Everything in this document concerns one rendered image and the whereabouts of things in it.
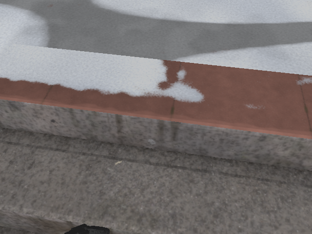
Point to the left robot hand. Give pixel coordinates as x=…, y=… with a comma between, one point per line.
x=86, y=229

